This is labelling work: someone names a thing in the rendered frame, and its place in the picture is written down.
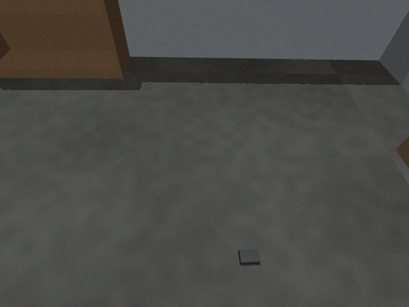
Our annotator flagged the small box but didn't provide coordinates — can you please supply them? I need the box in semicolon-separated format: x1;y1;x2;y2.
238;249;261;265

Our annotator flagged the bookshelf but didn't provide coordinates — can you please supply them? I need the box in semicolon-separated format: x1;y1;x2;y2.
0;0;130;79

